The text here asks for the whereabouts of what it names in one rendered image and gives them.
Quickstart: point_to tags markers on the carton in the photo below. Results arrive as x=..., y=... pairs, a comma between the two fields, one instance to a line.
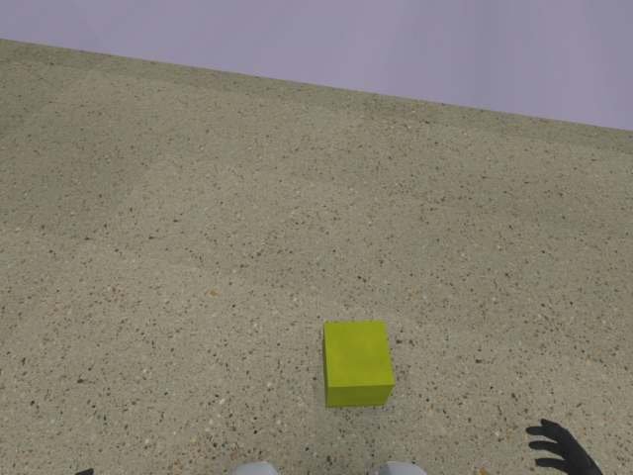
x=357, y=368

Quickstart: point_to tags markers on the right robot hand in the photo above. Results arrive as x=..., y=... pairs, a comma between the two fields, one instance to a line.
x=576, y=460

